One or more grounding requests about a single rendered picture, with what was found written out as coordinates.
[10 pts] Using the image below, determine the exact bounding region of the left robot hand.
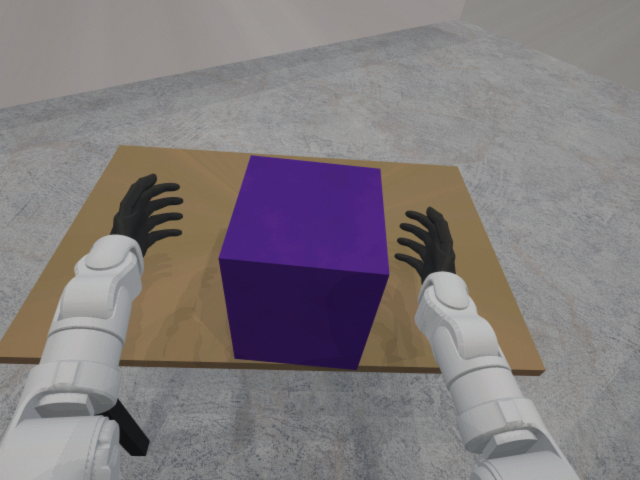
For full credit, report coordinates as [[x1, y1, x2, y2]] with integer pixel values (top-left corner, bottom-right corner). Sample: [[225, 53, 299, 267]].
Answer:
[[110, 174, 183, 257]]

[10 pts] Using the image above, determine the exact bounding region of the robot right forearm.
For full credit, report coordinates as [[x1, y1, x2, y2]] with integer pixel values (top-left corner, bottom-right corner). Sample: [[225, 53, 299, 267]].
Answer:
[[415, 272, 580, 480]]

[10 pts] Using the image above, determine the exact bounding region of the table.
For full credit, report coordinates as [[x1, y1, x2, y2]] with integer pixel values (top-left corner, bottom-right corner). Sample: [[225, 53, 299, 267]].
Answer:
[[0, 145, 546, 456]]

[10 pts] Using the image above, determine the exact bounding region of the robot left forearm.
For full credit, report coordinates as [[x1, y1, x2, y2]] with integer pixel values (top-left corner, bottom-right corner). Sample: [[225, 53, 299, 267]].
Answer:
[[0, 235, 144, 459]]

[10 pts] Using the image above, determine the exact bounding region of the carton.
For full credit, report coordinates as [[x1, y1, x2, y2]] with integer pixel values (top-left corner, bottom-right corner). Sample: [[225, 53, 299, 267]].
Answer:
[[219, 155, 389, 370]]

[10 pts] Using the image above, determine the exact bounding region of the right robot hand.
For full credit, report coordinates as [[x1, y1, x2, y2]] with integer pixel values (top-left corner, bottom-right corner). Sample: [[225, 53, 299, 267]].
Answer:
[[394, 207, 456, 284]]

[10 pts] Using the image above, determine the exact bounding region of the robot right upper arm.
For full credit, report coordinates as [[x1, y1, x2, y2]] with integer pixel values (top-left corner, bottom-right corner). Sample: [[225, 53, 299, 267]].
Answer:
[[470, 451, 577, 480]]

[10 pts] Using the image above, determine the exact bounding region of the robot left upper arm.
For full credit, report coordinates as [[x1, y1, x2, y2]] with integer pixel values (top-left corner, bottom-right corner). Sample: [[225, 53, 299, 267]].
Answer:
[[0, 415, 121, 480]]

